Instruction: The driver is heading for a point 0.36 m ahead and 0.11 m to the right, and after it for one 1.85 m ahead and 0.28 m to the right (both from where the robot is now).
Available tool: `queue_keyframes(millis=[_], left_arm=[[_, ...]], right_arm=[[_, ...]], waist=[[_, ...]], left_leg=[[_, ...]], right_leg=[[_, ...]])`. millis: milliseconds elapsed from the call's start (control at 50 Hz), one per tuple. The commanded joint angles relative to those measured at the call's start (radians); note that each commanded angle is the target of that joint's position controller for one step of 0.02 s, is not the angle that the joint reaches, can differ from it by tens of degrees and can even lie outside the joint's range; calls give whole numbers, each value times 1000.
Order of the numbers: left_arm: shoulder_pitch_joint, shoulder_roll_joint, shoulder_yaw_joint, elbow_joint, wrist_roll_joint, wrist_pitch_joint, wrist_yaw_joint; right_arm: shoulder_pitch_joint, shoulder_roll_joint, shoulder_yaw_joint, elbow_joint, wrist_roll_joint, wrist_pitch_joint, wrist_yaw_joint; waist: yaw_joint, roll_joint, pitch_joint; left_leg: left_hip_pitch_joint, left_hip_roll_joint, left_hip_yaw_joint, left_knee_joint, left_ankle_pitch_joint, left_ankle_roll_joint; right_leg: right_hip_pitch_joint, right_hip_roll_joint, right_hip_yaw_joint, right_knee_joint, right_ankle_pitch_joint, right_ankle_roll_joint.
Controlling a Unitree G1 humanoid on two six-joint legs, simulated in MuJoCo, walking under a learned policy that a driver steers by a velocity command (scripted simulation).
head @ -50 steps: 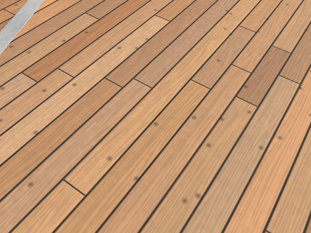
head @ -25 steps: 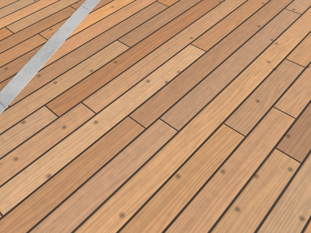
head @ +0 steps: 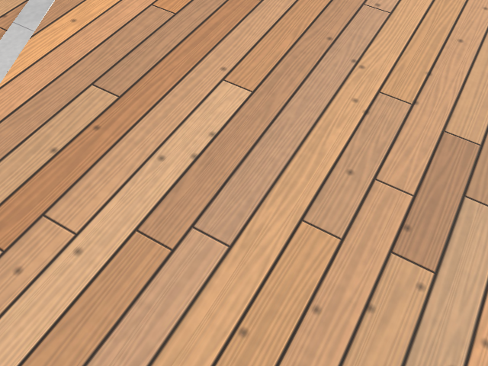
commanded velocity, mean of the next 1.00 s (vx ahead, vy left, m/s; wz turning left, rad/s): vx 0.12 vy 0.00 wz -0.40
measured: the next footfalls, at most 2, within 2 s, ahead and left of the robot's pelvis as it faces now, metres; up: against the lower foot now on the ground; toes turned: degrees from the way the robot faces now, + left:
right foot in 0.22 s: +0.12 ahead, -0.15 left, +0.00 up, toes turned -11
left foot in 0.68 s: +0.18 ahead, +0.08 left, +0.00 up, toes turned -25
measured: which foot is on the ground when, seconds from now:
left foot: down 0.00-0.22, up 0.24-0.66, down 0.68-1.00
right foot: up 0.00-0.20, down 0.22-0.68, up 0.70-1.00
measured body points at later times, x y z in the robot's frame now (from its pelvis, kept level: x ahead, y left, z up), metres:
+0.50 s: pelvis +0.07 -0.04 +0.00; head +0.11 -0.08 +0.45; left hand +0.29 +0.20 -0.08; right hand +0.14 -0.36 -0.12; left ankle +0.13 +0.11 -0.68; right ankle +0.08 -0.14 -0.74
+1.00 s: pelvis +0.13 -0.05 +0.00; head +0.15 -0.05 +0.45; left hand +0.40 +0.12 -0.09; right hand +0.03 -0.32 -0.12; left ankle +0.14 +0.10 -0.74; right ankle +0.12 -0.20 -0.72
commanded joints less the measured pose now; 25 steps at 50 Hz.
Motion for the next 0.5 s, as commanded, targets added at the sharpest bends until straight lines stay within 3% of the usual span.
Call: queue_keyframes(millis=[20, 140, 200, 220, 240, 260, 280, 300, 320, 340, 400, 500], left_arm=[[67, 34, 10, -61, 5, 6, -10], [-46, 61, 22, -141, 5, 23, -46], [-19, 67, 33, -153, 6, 28, -53], [23, 108, 49, -145, 11, 25, -43], [86, 238, 85, -148, 16, 21, -20], [89, 277, 84, -164, 39, 9, -20], [93, 215, 66, -167, 36, -13, -32], [55, 201, 60, -167, 29, -30, -31], [4, 178, 57, -172, 13, -35, -26], [-43, 152, 48, -180, -1, -31, -18], [-66, 146, 41, -197, 13, -23, -3], [-59, 170, 50, -200, 7, -12, 10]], right_arm=[[-87, -154, -37, -62, 6, -4, -23], [-58, -207, -56, -26, 36, 39, -21], [-63, -209, -62, -13, 61, 54, -19], [-2, -184, -58, 12, 56, 55, -15], [9, -144, -47, -6, 16, 49, -10], [-58, -113, -32, -58, -4, 49, -14], [-106, -154, -45, -50, 7, 54, -12], [-110, -147, -45, -53, 32, 56, -14], [-93, -142, -46, -33, 33, 59, -24], [-95, -163, -54, -32, 24, 62, -34], [-65, -147, -54, -24, 27, 63, -36], [-97, -124, -41, -31, 29, 61, -31]], waist=[[29, 141, -137], [-9, 136, -111], [23, 130, -116], [29, 67, -140], [22, -170, -186], [36, -302, -225], [71, -121, -269], [46, -87, -237], [21, -37, -208], [3, -39, -184], [-22, -80, -203], [3, -98, -193]], left_leg=[[30, 278, -82, -156, 338, 186], [147, 330, -62, -84, 267, 159], [167, 313, -31, 54, 267, 86], [130, 256, 9, 173, 216, 24], [-80, 146, 87, 460, -29, -67], [-349, -14, -4, 700, -556, -129], [-378, 0, -162, 836, -558, -119], [-404, 13, -186, 848, -474, -101], [-412, 30, -199, 809, -396, -96], [-405, 38, -209, 765, -337, -98], [-318, 3, -205, 705, -253, -114], [-238, -21, -225, 465, -209, -135]], right_leg=[[121, -40, 9, -106, 134, -6], [146, -16, -49, -297, 61, -48], [255, 27, -93, -499, 141, -98], [367, 38, -54, -595, 314, -134], [569, -144, 204, -608, 773, -219], [652, -322, 506, -637, 880, -432], [648, -293, 445, -644, 839, -442], [613, -246, 356, -647, 762, -393], [578, -196, 305, -652, 654, -340], [538, -176, 287, -665, 592, -311], [474, -136, 263, -676, 589, -307], [442, -118, 316, -674, 416, -300]])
